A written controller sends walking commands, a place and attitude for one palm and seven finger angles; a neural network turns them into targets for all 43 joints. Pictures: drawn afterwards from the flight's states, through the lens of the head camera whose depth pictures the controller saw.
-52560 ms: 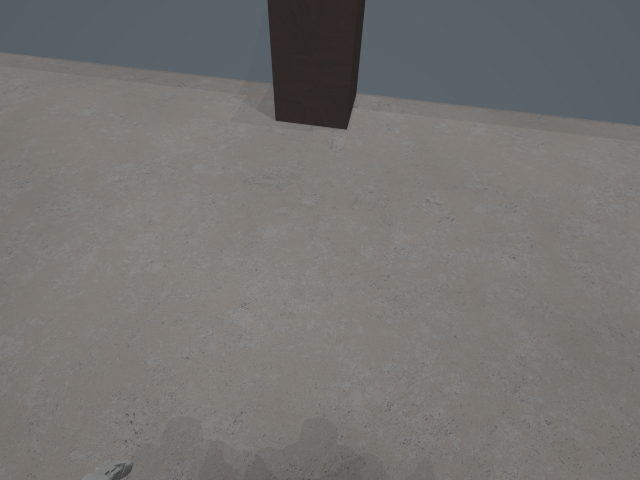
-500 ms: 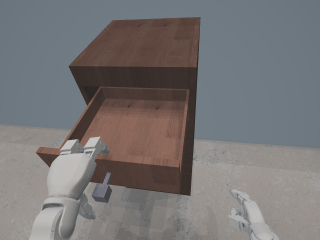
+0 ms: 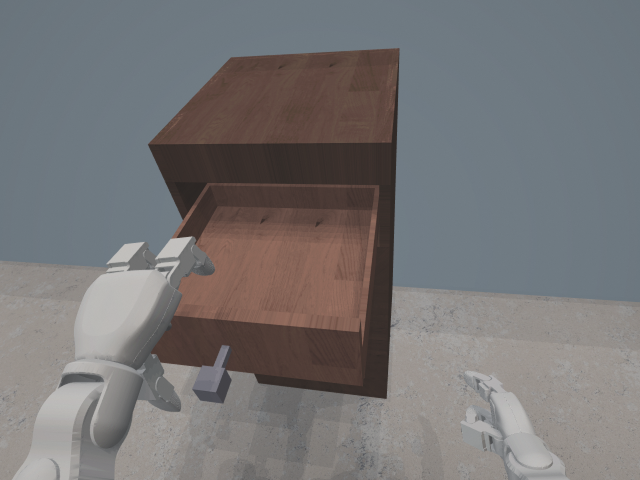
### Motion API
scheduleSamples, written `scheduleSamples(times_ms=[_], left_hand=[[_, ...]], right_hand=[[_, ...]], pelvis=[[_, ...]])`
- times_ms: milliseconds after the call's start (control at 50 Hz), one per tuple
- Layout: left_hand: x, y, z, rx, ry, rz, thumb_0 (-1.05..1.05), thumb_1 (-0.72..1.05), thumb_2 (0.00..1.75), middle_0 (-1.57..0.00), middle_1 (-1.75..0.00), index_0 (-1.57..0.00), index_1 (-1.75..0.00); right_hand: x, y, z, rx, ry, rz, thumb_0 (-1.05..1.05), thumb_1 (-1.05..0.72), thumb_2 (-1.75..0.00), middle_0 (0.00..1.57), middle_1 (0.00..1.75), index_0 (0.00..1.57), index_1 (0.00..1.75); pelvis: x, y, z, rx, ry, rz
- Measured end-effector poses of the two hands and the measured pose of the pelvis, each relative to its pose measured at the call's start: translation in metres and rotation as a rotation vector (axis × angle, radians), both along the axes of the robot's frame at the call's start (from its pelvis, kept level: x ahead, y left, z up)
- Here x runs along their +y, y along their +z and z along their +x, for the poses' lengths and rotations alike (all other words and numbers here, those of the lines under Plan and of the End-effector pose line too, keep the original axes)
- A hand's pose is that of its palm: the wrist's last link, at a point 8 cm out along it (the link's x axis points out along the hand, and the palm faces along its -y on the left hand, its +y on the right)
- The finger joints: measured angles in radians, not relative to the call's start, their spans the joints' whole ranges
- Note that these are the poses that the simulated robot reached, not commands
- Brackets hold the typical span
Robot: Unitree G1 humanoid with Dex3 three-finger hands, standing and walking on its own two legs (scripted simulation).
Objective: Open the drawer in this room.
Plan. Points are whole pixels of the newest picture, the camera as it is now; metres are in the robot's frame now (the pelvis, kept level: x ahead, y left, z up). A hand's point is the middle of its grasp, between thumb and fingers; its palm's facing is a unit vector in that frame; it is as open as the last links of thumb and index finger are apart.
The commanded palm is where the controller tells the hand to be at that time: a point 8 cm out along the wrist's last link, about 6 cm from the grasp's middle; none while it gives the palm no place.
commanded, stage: lift the hand off the handle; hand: left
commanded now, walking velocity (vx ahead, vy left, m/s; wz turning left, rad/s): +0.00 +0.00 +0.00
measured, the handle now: (217, 371) +0.25 +0.20 +0.00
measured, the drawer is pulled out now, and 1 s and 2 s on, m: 0.30 0.30 0.30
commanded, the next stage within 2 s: draw the hand back to the body in 0.02 s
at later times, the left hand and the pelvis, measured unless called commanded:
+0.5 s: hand (146, 353) +0.19 +0.22 +0.14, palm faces +0.11 -0.11 -0.99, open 13.8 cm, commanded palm +0.15 +0.22 +0.20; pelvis -0.01 +0.00 +0.00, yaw +0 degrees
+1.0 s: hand (133, 327) +0.20 +0.21 +0.18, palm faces +0.38 -0.86 -0.35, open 13.0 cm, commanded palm +0.15 +0.26 +0.19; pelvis +0.02 +0.00 +0.00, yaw +2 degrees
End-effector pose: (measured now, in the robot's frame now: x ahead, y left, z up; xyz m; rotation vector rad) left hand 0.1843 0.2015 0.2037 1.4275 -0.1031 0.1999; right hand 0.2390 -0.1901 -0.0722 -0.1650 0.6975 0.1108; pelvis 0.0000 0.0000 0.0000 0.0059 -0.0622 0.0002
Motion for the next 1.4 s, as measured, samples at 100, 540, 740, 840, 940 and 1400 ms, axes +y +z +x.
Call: scheduleSamples(times_ms=[100, 540, 740, 840, 940, 1400], left_hand=[[-0.004, -0.005, 0.0, 0.043, -0.008, -0.013, 0.0, -0.49, 0.3, -0.32, -1.2, -0.32, -1.21], [0.022, -0.017, -0.02, 0.094, 0.022, 0.027, 0.0, -0.49, 0.3, -0.32, -1.2, -0.32, -1.21], [0.046, -0.015, -0.027, 0.087, 0.068, 0.034, 0.0, -0.49, 0.3, -0.32, -1.2, -0.32, -1.21], [0.051, -0.03, -0.03, -0.072, -0.002, -0.718, 0.0, -0.46, 0.32, -0.32, -1.18, -0.32, -1.19], [0.049, -0.026, -0.029, -0.24, -0.056, -0.959, 0.0, -0.36, 0.36, -0.31, -1.11, -0.31, -1.12], [0.076, -0.017, -0.016, -0.251, 0.032, -0.904, 0.0, 0.39, 0.68, -0.25, -0.63, -0.25, -0.63]], right_hand=[[0.005, 0.001, -0.005, -0.003, 0.007, 0.029, 0.01, -0.9, -0.9, 0.2, 0.3, 0.2, 0.3], [-0.019, -0.012, -0.028, 0.029, -0.032, -0.053, 0.01, -0.9, -0.9, 0.2, 0.3, 0.2, 0.3], [-0.011, -0.008, -0.02, 0.009, -0.034, -0.06, 0.01, -0.9, -0.9, 0.2, 0.3, 0.2, 0.3], [-0.002, 0.003, -0.021, -0.095, -0.071, -0.055, 0.01, -0.9, -0.9, 0.2, 0.3, 0.2, 0.3], [0.003, 0.009, -0.027, -0.133, -0.058, -0.091, 0.01, -0.9, -0.9, 0.2, 0.3, 0.2, 0.3], [-0.011, -0.002, -0.007, -0.079, -0.112, -0.08, 0.01, -0.9, -0.9, 0.21, 0.3, 0.2, 0.3]], pelvis=[[-0.002, 0.0, -0.005, -0.006, -0.005, 0.003], [-0.004, 0.0, -0.009, 0.002, 0.006, -0.002], [0.002, -0.001, -0.003, 0.014, 0.013, -0.006], [0.004, -0.001, 0.001, -0.006, 0.019, -0.008], [0.003, -0.001, 0.015, -0.013, 0.031, -0.011], [0.004, 0.0, 0.037, 0.027, 0.037, -0.015]])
